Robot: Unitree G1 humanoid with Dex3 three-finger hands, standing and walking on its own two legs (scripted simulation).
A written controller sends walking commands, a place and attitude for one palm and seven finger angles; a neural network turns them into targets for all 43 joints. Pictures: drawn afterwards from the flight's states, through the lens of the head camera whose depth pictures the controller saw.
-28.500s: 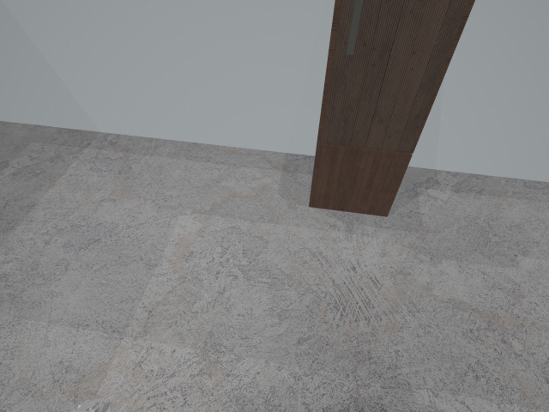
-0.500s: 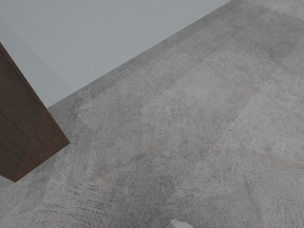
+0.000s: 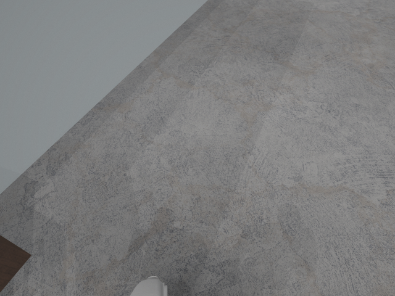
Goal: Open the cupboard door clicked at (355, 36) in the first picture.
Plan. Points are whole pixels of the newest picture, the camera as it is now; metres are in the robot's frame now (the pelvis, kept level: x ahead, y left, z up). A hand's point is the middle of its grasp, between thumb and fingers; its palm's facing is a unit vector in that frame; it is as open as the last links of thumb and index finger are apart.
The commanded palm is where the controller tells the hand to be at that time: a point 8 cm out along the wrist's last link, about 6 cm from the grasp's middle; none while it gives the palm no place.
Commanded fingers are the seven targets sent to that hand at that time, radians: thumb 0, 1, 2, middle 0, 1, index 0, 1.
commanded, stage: walk to a spot facing it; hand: left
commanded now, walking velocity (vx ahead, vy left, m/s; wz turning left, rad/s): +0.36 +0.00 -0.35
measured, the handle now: out of the picture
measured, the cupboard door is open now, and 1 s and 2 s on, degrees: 44 44 44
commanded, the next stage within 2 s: turn to face it in 0.88 s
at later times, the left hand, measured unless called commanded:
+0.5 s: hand (164, 198) +0.38 +0.11 -0.16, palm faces -0.19 -0.96 -0.22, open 7.4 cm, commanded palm none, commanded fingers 0.00 0.90 0.90 -0.20 -0.30 -0.20 -0.30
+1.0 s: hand (179, 150) +0.55 +0.08 -0.17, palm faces -0.18 -0.97 -0.16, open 7.3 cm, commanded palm none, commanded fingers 0.00 0.90 0.90 -0.20 -0.30 -0.20 -0.30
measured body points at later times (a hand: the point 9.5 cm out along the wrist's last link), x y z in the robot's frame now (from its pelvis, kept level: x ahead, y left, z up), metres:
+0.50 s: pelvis +0.22 -0.05 -0.01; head +0.26 -0.07 +0.43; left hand +0.39 +0.16 -0.15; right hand +0.10 -0.27 -0.17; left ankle +0.16 +0.11 -0.68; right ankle +0.24 -0.15 -0.74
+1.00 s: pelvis +0.46 -0.08 +0.00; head +0.49 -0.09 +0.45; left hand +0.56 +0.13 -0.15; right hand +0.44 -0.32 -0.15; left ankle +0.48 +0.03 -0.74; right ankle +0.46 -0.22 -0.69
